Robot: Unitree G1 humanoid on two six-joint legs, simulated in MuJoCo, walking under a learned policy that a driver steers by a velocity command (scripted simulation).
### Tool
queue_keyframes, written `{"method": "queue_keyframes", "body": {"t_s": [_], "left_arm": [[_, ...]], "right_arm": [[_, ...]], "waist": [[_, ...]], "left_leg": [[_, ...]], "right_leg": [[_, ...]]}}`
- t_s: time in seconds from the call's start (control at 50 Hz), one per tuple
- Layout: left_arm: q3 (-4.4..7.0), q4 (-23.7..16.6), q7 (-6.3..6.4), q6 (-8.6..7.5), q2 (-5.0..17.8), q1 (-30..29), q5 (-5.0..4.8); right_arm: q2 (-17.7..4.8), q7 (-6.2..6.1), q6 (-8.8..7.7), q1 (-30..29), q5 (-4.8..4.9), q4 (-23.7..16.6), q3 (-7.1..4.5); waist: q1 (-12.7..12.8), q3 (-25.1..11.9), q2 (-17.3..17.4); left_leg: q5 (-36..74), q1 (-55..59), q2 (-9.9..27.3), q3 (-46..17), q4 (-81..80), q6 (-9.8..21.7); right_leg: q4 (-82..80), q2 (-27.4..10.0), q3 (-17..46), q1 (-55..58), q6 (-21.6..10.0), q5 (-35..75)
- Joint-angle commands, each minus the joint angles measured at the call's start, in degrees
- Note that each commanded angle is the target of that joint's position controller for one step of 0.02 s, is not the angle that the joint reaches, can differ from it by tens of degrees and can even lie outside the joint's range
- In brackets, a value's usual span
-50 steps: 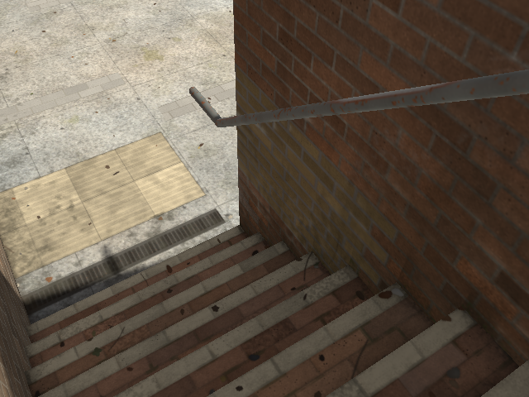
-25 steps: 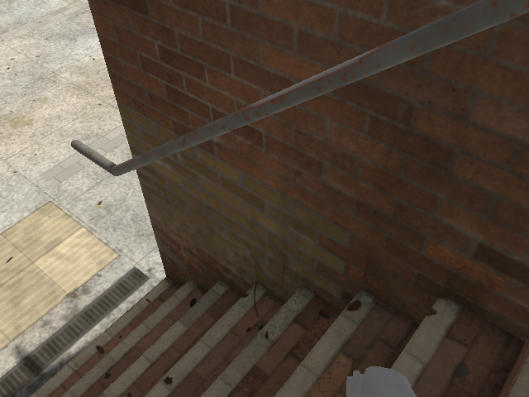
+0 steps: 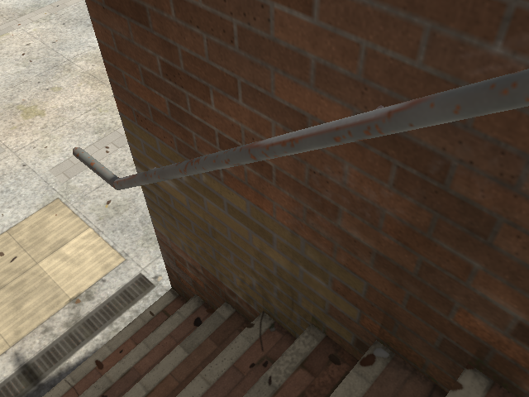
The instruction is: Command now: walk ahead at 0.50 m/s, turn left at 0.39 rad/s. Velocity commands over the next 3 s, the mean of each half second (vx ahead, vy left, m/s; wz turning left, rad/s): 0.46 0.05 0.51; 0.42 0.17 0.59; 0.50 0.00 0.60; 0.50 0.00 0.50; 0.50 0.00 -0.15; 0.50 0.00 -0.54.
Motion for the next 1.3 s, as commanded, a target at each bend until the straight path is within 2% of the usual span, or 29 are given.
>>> {"method": "queue_keyframes", "body": {"t_s": [0.02, 0.14, 0.24, 0.26, 0.3, 0.36, 0.4, 0.42, 0.48, 0.56, 0.6, 0.62, 0.66, 0.68, 0.7, 0.72, 0.74, 0.76, 0.82, 0.86, 0.9, 0.98, 1.0, 1.02, 1.1, 1.18, 1.2, 1.24, 1.3], "left_arm": [[-0.28, -2.0, 0.19, -0.92, 3.5, -0.1, 0.67], [0.64, 0.3, 0.91, 1.94, 9.8, 3.9, -0.41], [0.58, 5.4, -3.68, 5.16, 10.9, 7.8, 2.56], [-1.16, 1.0, -6.06, 3.77, 1.9, 9.4, -0.64], [0.74, -10.2, -6.25, -0.48, 8.2, -15.7, -4.4], [-1.93, -8.6, -3.69, -0.55, 2.6, -10.8, 0.81], [-2.91, -7.3, -4.44, 1.7, 3.1, -6.0, 1.08], [-0.37, -9.2, 1.29, 3.33, 4.8, -12.5, -4.16], [1.87, 0.4, 3.95, 7.44, 7.8, 3.6, -4.71], [3.93, 4.9, 4.21, 4.59, 8.2, 10.4, -5.58], [5.51, -3.8, 2.8, 2.51, 10.7, -16.4, -5.02], [4.73, -5.9, 1.31, 4.76, 1.5, -24.4, -4.09], [4.3, -9.6, 3.46, 6.32, 4.2, -22.5, -9.08], [4.67, -6.1, 4.32, 6.31, 6.7, -16.2, -9.07], [-1.69, -5.5, -1.49, 6.46, 0.2, -9.9, 6.34], [-0.35, 1.7, -2.95, 7.18, 1.1, 9.6, 3.89], [5.44, 2.8, 1.55, 4.87, 9.6, 12.7, -7.52], [7.33, 7.3, 2.84, 4.55, 13.5, 15.1, -8.03], [3.28, 6.8, 1.33, 4.56, 7.4, 12.1, -3.92], [5.05, 5.0, 4.03, 3.65, 14.4, 8.4, -5.67], [4.03, 5.4, 6.28, 2.84, 13.5, 5.5, -4.28], [3.34, 6.2, 5.32, 1.42, 11.7, 8.8, -4.4], [2.63, 4.1, 1.59, -2.16, 9.8, 2.1, 4.23], [4.11, 6.1, 0.24, -2.58, 12.5, 2.8, 6.01], [0.75, 5.5, 2.73, -2.84, 5.9, 3.9, 2.71], [6.75, -1.7, 0.36, -0.66, 24.6, -5.6, 3.17], [5.39, -7.2, -2.62, -0.24, 16.2, -14.0, 5.27], [0.69, -16.0, -4.81, -1.14, -0.5, -28.1, -0.1], [0.76, -8.2, -3.18, 0.89, 4.6, -15.0, 1.15]], "right_arm": [[-2.1, -0.81, -0.4, 4.1, -0.39, -1.5, -1.33], [-0.6, -2.35, 1.75, -7.5, -2.42, -7.4, -1.14], [-11.3, -1.67, 0.81, 29.3, -1.39, 10.3, -6.78], [-20.3, -0.62, -0.81, 33.9, 0.09, 9.5, -8.54], [-19.6, -0.34, -2.92, 32.0, -1.35, 7.8, -8.8], [-0.8, 2.05, 0.48, 12.3, -2.46, 7.2, 0.15], [-2.0, 1.11, -0.35, -2.2, -0.77, 2.2, -0.31], [-6.3, -1.19, 3.25, -7.5, 7.53, 3.5, -0.42], [-8.7, -2.71, 6.33, -8.7, 5.9, 5.2, -1.74], [-7.2, -3.59, 7.17, -0.9, 1.43, 5.4, -1.78], [-5.6, -2.15, 10.25, 21.6, -0.46, 5.8, -0.13], [-12.3, -1.91, 10.35, 31.3, -0.89, 13.5, -1.91], [-8.3, -2.56, 9.05, 9.7, 4.19, 8.2, -0.76], [-8.5, -2.72, 8.59, 4.1, 3.23, 5.7, -0.78], [-8.9, 1.71, 3.08, -5.6, -3.62, 4.0, 1.97], [-9.1, 2.43, 1.36, -15.5, -1.59, 0.2, 0.15], [-10.3, -1.82, 5.64, -1.5, 2.97, 5.4, -1.83], [-7.6, -3.08, 7.51, 3.6, 2.17, 7.6, -0.99], [-1.6, -2.34, 10.93, 8.8, -0.25, 5.3, -0.43], [0.9, -2.48, 12.68, 1.7, -2.3, 0.2, 0.69], [-7.5, -2.3, 12.51, -10.6, -1.87, -3.8, -2.01], [-1.1, -1.66, 12.08, -6.8, -0.2, -3.1, -0.27], [-1.1, 4.05, 7.1, 12.2, 1.26, 1.3, 0.92], [-2.3, 5.05, 5.43, 12.4, -0.82, 2.5, -0.2], [-6.2, 0.75, 3.5, -10.5, -1.68, -5.7, -0.27], [-8.8, -2.57, -1.49, 14.8, 0.11, 5.8, -3.26], [-16.0, -3.69, -3.92, 36.4, 0.84, 12.8, -4.34], [-9.3, -1.72, -6.83, 38.8, 1.08, 11.8, -0.55], [-3.3, 0.99, -1.64, 1.1, -1.36, 1.7, 1.93]], "waist": [[-2.6, 0.5, -7.5], [1.9, 7.8, -7.7], [-11.3, -4.0, 14.4], [-7.8, -13.2, 15.0], [-15.5, -0.3, 7.1], [-2.7, 14.0, -5.5], [1.6, 11.2, -3.1], [7.0, 8.3, -1.8], [9.1, 1.9, 11.4], [8.4, -2.0, 0.6], [-11.4, 3.2, -29.3], [-13.1, 6.0, -15.0], [-7.6, 20.2, 13.0], [-4.6, 20.8, 12.9], [-2.2, 27.7, -2.2], [6.1, 17.7, -8.2], [8.5, 5.7, 5.0], [6.2, 3.8, -4.3], [-1.6, 5.8, -15.1], [-1.2, -0.5, -21.1], [1.4, 7.0, -14.7], [-0.8, 3.9, -12.4], [-5.3, -4.9, -20.1], [-3.9, 3.6, -17.8], [0.6, 1.3, -14.6], [-9.6, -4.0, -4.8], [-16.2, -6.7, 16.2], [-17.7, 5.3, 1.6], [0.8, 5.0, 1.1]], "left_leg": [[10.1, 14.5, 2.3, 0.2, -7.5, 0.1], [1.6, 18.8, 0.7, 5.3, -17.2, 0.6], [32.7, 62.9, 2.8, 6.6, -36.3, 10.7], [75.6, 73.0, 11.0, -3.1, -13.5, 19.5], [44.7, 66.4, 16.8, -17.5, -16.3, 23.0], [-3.7, 31.2, 19.5, -21.8, -24.2, 18.5], [-12.6, 4.4, 7.5, -11.5, -26.4, 20.5], [-6.1, -16.4, -1.6, -2.9, -36.0, 17.2], [0.8, -0.6, -2.0, -0.7, -18.9, 12.0], [-18.9, 22.4, -6.1, -1.7, 17.9, 9.7], [-53.8, 20.5, -12.1, 8.1, 0.1, 10.3], [-61.7, 27.9, -10.6, 3.3, -19.4, 13.8], [-62.1, 6.5, 0.8, -24.3, -24.1, 17.6], [-55.8, 10.1, 0.0, -25.4, -21.1, 16.4], [-54.4, -4.9, 7.1, -28.5, -8.0, 15.5], [-38.0, 5.4, 5.7, -22.1, 4.7, 13.1], [-37.3, 19.7, -5.0, -10.0, 6.9, 12.5], [-42.6, 15.8, -8.3, -6.3, 20.1, 12.3], [-52.8, -2.8, -12.3, 0.7, 60.2, 12.1], [-39.0, -17.4, -9.0, -3.0, 60.1, 8.2], [-27.9, -15.2, -8.7, -10.6, 48.8, 3.6], [-16.1, -9.3, -8.5, -3.8, 33.6, 0.1], [-10.8, 4.0, -3.3, 10.1, 28.3, 3.4], [-9.7, 11.6, -4.4, 12.7, 43.0, 2.9], [-17.7, 1.6, 0.2, 6.7, 26.1, 4.4], [-19.8, 28.6, -13.9, 27.0, -6.3, 1.2], [-7.7, 49.3, -5.6, 0.3, -14.3, 13.4], [1.4, 55.2, 10.0, -35.8, -12.6, 18.5], [-16.0, 17.6, 11.2, -32.2, -10.9, 21.8]], "right_leg": [[-7.8, -13.6, 6.9, -9.6, -7.0, 2.2], [1.9, -18.6, 10.2, -6.0, -2.0, -7.0], [69.0, -2.7, -1.0, -19.7, 3.6, -19.9], [86.4, 1.7, 1.9, -33.9, 4.1, -23.5], [87.4, 0.0, 6.5, -66.4, 7.0, -21.5], [62.7, -9.3, 21.1, -68.5, 0.0, 10.6], [39.1, -7.0, 14.3, -48.4, 0.8, 32.5], [8.6, -1.5, 3.4, 0.0, 1.4, 34.4], [14.4, -0.1, 9.8, 14.6, 1.9, 48.8], [-23.9, 0.1, 10.4, 19.2, 4.1, 56.2], [-44.3, -3.3, 25.9, 6.0, 10.7, 14.1], [-27.0, 15.9, -6.9, 8.8, 17.6, 43.5], [-13.3, -0.5, 17.8, -2.6, 7.3, 30.0], [-19.8, -4.7, 22.4, -1.6, 5.6, 32.7], [-5.9, -11.3, 22.9, -5.0, 6.2, 40.2], [-5.3, -9.4, 22.8, -0.1, 6.2, 39.3], [-33.1, -2.8, 15.3, 13.4, 3.1, 50.7], [-27.4, -2.5, 12.6, 26.1, 5.1, 46.1], [-7.4, -7.6, 21.5, 26.3, 4.8, 33.7], [-19.8, -25.7, 53.3, 22.1, -12.8, 14.6], [-21.0, -23.5, 45.1, 9.4, -12.5, 17.6], [-15.4, -18.5, 27.0, -1.0, -9.5, 13.5], [-20.1, -10.8, 14.1, -20.5, -9.3, -17.1], [-20.7, -12.3, 13.6, -31.9, -8.8, -16.6], [-9.1, -17.1, 14.1, -12.7, -4.4, -4.4], [23.2, -8.4, 2.6, -10.1, -2.9, 22.6], [50.1, 6.4, -1.3, -35.9, 0.4, -9.2], [44.5, 11.0, 21.1, -68.4, -3.3, -15.4], [36.9, -0.7, 20.5, -50.6, -1.1, 6.9]]}}
Next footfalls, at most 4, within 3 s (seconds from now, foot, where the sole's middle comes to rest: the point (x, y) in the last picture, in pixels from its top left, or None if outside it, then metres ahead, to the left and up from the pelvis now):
0.24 left None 0.12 0.17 -0.94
0.80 right None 0.59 0.06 -1.14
1.18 left None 0.41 0.28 -1.14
1.48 right None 0.67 0.32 -1.34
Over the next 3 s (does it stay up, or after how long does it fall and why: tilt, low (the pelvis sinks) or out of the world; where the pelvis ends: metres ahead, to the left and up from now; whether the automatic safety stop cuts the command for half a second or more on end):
stays up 0.80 1.10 -1.20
